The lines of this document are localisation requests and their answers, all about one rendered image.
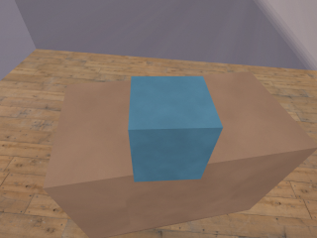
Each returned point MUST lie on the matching carton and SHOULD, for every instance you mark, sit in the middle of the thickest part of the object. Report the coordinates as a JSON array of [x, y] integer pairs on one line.
[[173, 127]]

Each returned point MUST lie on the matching pedestal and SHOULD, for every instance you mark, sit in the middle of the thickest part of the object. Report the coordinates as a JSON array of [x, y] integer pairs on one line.
[[90, 171]]

